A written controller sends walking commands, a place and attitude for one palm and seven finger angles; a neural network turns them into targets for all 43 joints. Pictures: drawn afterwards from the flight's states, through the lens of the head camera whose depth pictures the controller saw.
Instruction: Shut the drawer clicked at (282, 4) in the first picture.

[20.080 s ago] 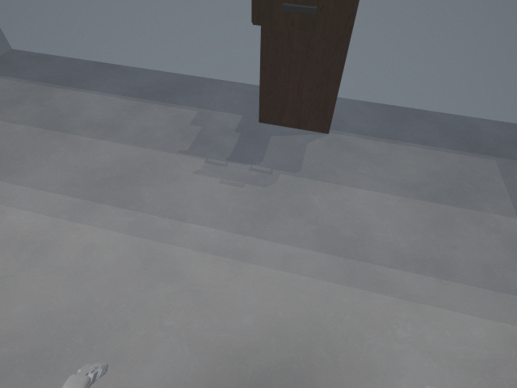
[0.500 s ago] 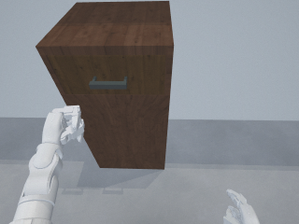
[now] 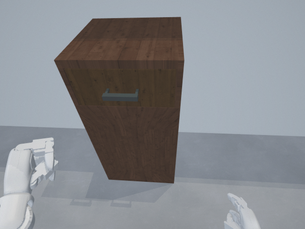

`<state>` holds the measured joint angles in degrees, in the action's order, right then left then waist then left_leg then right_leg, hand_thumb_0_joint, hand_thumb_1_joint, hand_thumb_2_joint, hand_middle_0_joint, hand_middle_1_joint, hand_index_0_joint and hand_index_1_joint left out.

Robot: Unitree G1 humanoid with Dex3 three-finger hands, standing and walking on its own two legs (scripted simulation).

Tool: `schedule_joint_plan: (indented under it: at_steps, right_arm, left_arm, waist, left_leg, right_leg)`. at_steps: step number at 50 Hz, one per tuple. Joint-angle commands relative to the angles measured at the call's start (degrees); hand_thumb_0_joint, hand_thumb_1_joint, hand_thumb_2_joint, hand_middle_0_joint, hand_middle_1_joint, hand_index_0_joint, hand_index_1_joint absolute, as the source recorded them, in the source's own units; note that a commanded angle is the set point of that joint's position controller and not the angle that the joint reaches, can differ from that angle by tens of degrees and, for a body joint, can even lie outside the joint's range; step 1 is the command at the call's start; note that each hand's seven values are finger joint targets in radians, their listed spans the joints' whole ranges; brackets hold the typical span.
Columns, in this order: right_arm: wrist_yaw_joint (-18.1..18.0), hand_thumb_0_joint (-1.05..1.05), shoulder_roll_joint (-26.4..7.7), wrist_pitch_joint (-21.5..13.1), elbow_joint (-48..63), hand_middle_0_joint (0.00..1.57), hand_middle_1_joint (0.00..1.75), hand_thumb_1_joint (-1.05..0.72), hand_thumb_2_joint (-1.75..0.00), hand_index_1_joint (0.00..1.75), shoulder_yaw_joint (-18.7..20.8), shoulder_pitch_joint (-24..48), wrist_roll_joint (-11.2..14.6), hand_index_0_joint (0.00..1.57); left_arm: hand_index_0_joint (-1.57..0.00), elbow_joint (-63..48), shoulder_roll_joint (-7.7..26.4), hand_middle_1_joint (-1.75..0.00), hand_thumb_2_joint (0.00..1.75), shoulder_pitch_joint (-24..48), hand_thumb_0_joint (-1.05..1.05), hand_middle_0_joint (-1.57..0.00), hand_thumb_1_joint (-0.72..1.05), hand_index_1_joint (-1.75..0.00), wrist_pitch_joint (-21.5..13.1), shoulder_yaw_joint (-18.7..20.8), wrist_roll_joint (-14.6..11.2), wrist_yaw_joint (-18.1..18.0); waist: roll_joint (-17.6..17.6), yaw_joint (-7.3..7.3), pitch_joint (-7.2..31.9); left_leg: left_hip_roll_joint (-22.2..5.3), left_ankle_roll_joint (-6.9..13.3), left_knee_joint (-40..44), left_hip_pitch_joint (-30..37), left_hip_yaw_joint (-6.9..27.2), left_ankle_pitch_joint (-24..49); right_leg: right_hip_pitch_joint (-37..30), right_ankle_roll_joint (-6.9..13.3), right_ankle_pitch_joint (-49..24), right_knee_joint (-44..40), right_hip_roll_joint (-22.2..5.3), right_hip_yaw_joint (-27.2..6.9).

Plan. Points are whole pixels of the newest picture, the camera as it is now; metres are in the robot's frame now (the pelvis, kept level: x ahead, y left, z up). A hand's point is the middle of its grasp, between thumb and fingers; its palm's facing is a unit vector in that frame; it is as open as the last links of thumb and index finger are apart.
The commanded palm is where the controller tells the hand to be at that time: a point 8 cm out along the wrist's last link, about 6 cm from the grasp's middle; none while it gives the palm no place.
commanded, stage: draw the hand back to the body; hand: left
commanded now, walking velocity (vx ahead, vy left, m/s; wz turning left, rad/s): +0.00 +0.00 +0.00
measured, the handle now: (121, 94) +0.57 +0.19 +0.04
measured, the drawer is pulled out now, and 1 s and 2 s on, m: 0.00 0.00 0.00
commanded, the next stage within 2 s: step back with the hand held close in 0.30 s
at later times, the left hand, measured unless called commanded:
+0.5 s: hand (37, 167) +0.18 +0.24 +0.17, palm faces +0.40 -0.82 -0.42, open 3.3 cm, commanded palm +0.13 +0.28 +0.17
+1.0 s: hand (7, 200) +0.12 +0.27 +0.16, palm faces +0.34 -0.79 -0.52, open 3.2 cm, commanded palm +0.06 +0.30 +0.17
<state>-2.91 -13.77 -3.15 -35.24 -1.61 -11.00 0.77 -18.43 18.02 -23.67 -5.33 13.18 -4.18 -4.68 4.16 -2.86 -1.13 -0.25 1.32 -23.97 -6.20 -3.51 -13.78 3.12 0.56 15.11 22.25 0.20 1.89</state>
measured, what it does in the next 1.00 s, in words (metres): shifts its weight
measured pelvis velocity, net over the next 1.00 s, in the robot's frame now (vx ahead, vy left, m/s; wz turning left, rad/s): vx -0.07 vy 0.03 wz -0.01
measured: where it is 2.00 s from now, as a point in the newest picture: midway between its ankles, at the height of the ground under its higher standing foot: outside the picture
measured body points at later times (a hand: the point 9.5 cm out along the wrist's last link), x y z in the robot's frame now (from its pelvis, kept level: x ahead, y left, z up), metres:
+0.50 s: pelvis +0.00 +0.00 +0.00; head -0.02 -0.02 +0.45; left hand +0.15 +0.28 +0.19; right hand +0.19 -0.22 -0.08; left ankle +0.00 +0.10 -0.74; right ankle -0.03 -0.11 -0.74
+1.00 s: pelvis -0.07 +0.03 -0.01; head -0.05 +0.03 +0.44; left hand +0.10 +0.31 +0.19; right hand +0.11 -0.21 -0.09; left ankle +0.00 +0.10 -0.74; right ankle -0.03 -0.11 -0.74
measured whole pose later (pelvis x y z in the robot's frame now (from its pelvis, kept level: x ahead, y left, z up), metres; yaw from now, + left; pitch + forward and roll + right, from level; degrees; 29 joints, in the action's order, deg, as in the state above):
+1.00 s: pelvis -0.07 +0.03 -0.01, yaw -1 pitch -1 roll -1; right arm -3.8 -12.6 -2.0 -29.9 0.6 -10.5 0.9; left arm -33.9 23.6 -36.0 -12.5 23.4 -2.1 -6.8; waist 0.8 -0.9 -3.7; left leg 0.5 4.0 -30.9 -19.7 -5.0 -10.8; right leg 17.4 -1.5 12.2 30.5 -1.1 0.6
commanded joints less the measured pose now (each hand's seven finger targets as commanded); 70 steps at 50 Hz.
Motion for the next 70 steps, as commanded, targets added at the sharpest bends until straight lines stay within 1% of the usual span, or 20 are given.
schedule_joint_plan:
  at_steps: [1,5,11,20,21,22,24,25,28,35,41,46,50,54,57,60,62,63,66,70]
  right_arm:
    - [-0.40,0.00,-5.58,-4.03,9.87,0.20,0.30,-0.90,-0.90,0.30,2.40,7.88,-0.33,0.20]
    - [-0.37,0.00,-5.23,-4.64,9.91,0.20,0.30,-0.90,-0.90,0.30,2.53,7.43,-0.21,0.20]
    - [-1.11,0.00,-5.92,-4.01,8.95,0.20,0.30,-0.90,-0.90,0.30,2.99,7.04,-0.06,0.20]
    - [-1.55,0.00,-5.37,-5.94,9.38,0.20,0.30,-0.90,-0.90,0.30,2.36,7.44,-0.56,0.20]
    - [-1.58,0.00,-5.31,-5.98,9.15,0.20,0.30,-0.90,-0.90,0.30,2.37,7.52,-0.60,0.20]
    - [-1.28,0.00,-6.42,-4.47,11.12,0.20,0.30,-0.90,-0.90,0.30,2.61,7.38,-0.42,0.20]
    - [-0.93,0.00,-5.15,-2.66,9.65,0.20,0.30,-0.90,-0.90,0.30,3.01,6.28,-0.67,0.20]
    - [-0.71,0.00,-5.33,-1.86,9.89,0.20,0.30,-0.90,-0.90,0.30,3.24,6.17,-0.60,0.20]
    - [-0.41,0.00,-6.24,-0.37,10.85,0.20,0.30,-0.90,-0.90,0.30,4.04,6.02,-0.51,0.20]
    - [-0.73,0.00,-5.77,1.36,14.55,0.20,0.30,-0.90,-0.90,0.30,4.78,6.81,0.14,0.20]
    - [-1.50,0.00,-6.36,0.27,15.03,0.20,0.30,-0.90,-0.90,0.30,5.01,5.86,-0.06,0.20]
    - [-1.46,0.00,-6.94,-1.46,14.28,0.20,0.30,-0.90,-0.90,0.30,5.36,4.83,-0.14,0.20]
    - [-1.44,0.00,-6.90,-2.34,13.82,0.20,0.30,-0.90,-0.90,0.30,5.36,4.19,0.13,0.20]
    - [-1.30,0.00,-6.27,-2.76,13.19,0.20,0.30,-0.90,-0.90,0.30,5.25,3.27,-0.61,0.20]
    - [-1.31,0.00,-5.44,-2.88,12.03,0.20,0.30,-0.90,-0.90,0.30,4.70,2.87,-0.93,0.20]
    - [-1.71,0.00,-6.22,-3.30,12.23,0.20,0.30,-0.90,-0.90,0.30,4.59,3.44,-0.90,0.20]
    - [-2.27,0.00,-7.30,-4.21,12.90,0.20,0.30,-0.90,-0.90,0.30,4.61,5.01,-0.96,0.20]
    - [-2.18,0.00,-7.00,-4.76,12.99,0.20,0.30,-0.90,-0.90,0.30,4.79,5.04,-1.12,0.20]
    - [-1.38,0.00,-6.37,-6.12,12.68,0.20,0.30,-0.90,-0.90,0.30,5.71,4.08,-1.13,0.20]
    - [-0.17,0.00,-5.34,-6.52,9.99,0.20,0.30,-0.90,-0.90,0.30,5.44,2.97,-1.39,0.20]
  left_arm:
    - [-1.40,-18.11,11.94,-1.60,0.90,0.90,0.00,-1.40,0.90,-1.60,-4.37,9.35,-0.45,-1.45]
    - [-1.40,-21.37,10.89,-1.60,0.90,-4.24,0.00,-1.40,0.90,-1.60,-4.50,9.88,-0.40,-1.62]
    - [-1.40,-15.68,8.39,-1.60,0.90,-2.86,0.00,-1.40,0.90,-1.60,-3.69,8.05,-0.23,-1.52]
    - [-1.40,-22.85,10.94,-1.60,0.90,-2.00,0.00,-1.40,0.90,-1.60,-4.46,9.28,0.27,-2.80]
    - [-1.40,-21.80,11.08,-1.60,0.90,-2.78,0.00,-1.40,0.90,-1.60,-4.13,9.73,0.29,-2.74]
    - [-1.40,-27.29,20.12,-1.60,0.90,5.89,0.00,-1.40,0.90,-1.60,-6.65,19.04,0.13,-2.89]
    - [-1.40,-17.58,12.88,-1.60,0.90,-3.35,0.00,-1.40,0.90,-1.60,-6.86,13.72,0.51,-1.87]
    - [-1.40,-15.57,11.18,-1.60,0.90,-5.59,0.00,-1.40,0.90,-1.60,-6.55,12.47,0.62,-1.61]
    - [-1.40,-16.26,9.57,-1.60,0.90,-9.22,0.00,-1.40,0.90,-1.60,-7.23,10.92,0.75,-1.21]
    - [-1.40,-25.53,14.49,-1.60,0.90,-13.93,0.00,-1.40,0.90,-1.60,-8.15,15.20,0.85,-2.25]
    - [-1.40,-28.96,15.50,-1.60,0.90,-14.86,0.00,-1.40,0.90,-1.60,-9.05,16.77,0.90,-3.13]
    - [-1.40,-25.88,13.01,-1.60,0.90,-14.18,0.00,-1.40,0.90,-1.60,-9.98,16.17,1.43,-3.15]
    - [-1.40,-22.94,11.81,-1.60,0.90,-12.07,0.00,-1.40,0.90,-1.60,-10.45,15.19,1.93,-3.29]
    - [-1.40,-24.89,12.17,-1.60,0.90,-9.48,0.00,-1.40,0.90,-1.60,-11.05,13.71,2.32,-3.84]
    - [-1.40,-27.33,13.02,-1.60,0.90,-8.18,0.00,-1.40,0.90,-1.60,-11.48,13.29,2.09,-4.78]
    - [-1.40,-29.23,13.90,-1.60,0.90,-8.39,0.00,-1.40,0.90,-1.60,-12.22,14.54,2.09,-5.40]
    - [-1.40,-30.27,14.10,-1.60,0.90,-9.74,0.00,-1.40,0.90,-1.60,-12.93,16.66,3.10,-5.52]
    - [-1.40,-30.45,14.45,-1.60,0.90,-9.47,0.00,-1.40,0.90,-1.60,-13.25,17.68,3.85,-5.38]
    - [-1.40,-31.04,16.19,-1.60,0.90,-10.89,0.00,-1.40,0.90,-1.60,-14.03,19.73,3.38,-4.96]
    - [-1.40,-27.03,12.57,-1.60,0.90,-16.40,0.00,-1.40,0.90,-1.60,-13.56,16.09,0.93,-3.85]
  waist:
    - [-1.64,-0.63,5.55]
    - [0.01,-0.69,4.67]
    - [-5.04,0.47,-1.61]
    - [1.55,-0.95,5.79]
    - [0.87,-1.11,4.67]
    - [-2.50,1.34,-1.22]
    - [-7.88,1.96,-1.84]
    - [-8.56,2.13,-0.95]
    - [-2.97,2.11,3.71]
    - [-3.88,1.50,11.64]
    - [3.68,1.40,10.45]
    - [3.60,2.16,5.84]
    - [-2.59,3.10,1.86]
    - [-8.78,3.68,0.83]
    - [-9.69,4.23,3.08]
    - [-2.29,4.19,3.72]
    - [10.89,3.36,4.67]
    - [13.12,2.73,5.35]
    - [7.87,2.79,7.66]
    - [6.43,2.57,6.28]
  left_leg:
    - [-1.02,0.99,1.53,4.28,2.46,13.99]
    - [-1.30,0.64,1.41,3.99,2.66,15.13]
    - [-1.45,1.16,2.08,2.52,2.55,8.08]
    - [-1.00,0.74,1.88,4.07,3.36,11.72]
    - [-1.10,0.71,1.90,3.90,3.36,12.15]
    - [-2.22,1.98,0.55,-1.32,4.13,7.25]
    - [-2.33,1.77,-1.11,-1.32,3.96,7.52]
    - [-2.65,1.71,-1.24,-1.04,3.45,8.83]
    - [-3.88,1.88,0.43,-0.80,3.40,15.69]
    - [-5.41,2.33,-0.22,-3.27,4.54,22.53]
    - [-6.86,3.13,2.86,-10.64,7.32,15.90]
    - [-8.64,4.47,7.33,-22.95,9.40,-5.43]
    - [-7.52,4.62,5.92,-29.12,9.95,-20.13]
    - [-3.15,2.37,-4.28,-19.26,7.68,-17.38]
    - [-1.53,1.26,-9.56,-10.73,6.89,-10.27]
    - [-4.22,2.54,-0.78,-14.80,11.52,-14.99]
    - [-12.69,6.07,14.91,-30.63,21.23,-28.76]
    - [-16.00,7.41,18.56,-36.04,24.78,-32.09]
    - [-17.01,8.00,15.70,-29.22,22.47,-23.18]
    - [-12.97,3.96,15.54,-17.51,16.92,-15.84]
  right_leg:
    - [2.96,0.87,-15.08,-3.98,-0.34,-1.73]
    - [3.44,0.81,-15.51,-3.13,-0.30,-1.31]
    - [7.76,0.43,-8.64,-5.56,-0.21,-1.60]
    - [2.89,1.04,-12.07,-3.23,-0.60,-1.78]
    - [3.09,1.12,-12.53,-3.67,-0.40,-1.85]
    - [8.59,0.85,-17.13,-6.32,-3.41,-9.11]
    - [9.62,0.71,-20.16,-6.28,-5.35,-9.02]
    - [9.64,0.26,-21.27,-5.69,-5.48,-8.57]
    - [7.02,-0.46,-22.09,-2.14,-4.54,-5.87]
    - [3.03,-1.14,-25.65,3.49,-3.46,-4.57]
    - [1.92,-1.48,-18.17,7.72,-1.38,-4.08]
    - [-0.97,-1.41,-10.25,11.20,-0.32,-4.35]
    - [1.74,-1.04,-2.03,7.90,-1.64,-7.70]
    - [16.64,1.80,15.11,-4.51,-6.42,-13.84]
    - [23.29,3.49,12.87,-5.93,-9.27,-13.21]
    - [19.36,0.99,11.47,-0.16,-4.55,-8.55]
    - [3.10,-1.66,4.49,17.75,2.48,-3.37]
    - [-1.59,-2.17,3.04,26.56,4.37,-2.64]
    - [2.71,-1.77,8.33,30.61,4.75,-4.29]
    - [8.47,-0.26,15.45,15.08,5.01,-0.52]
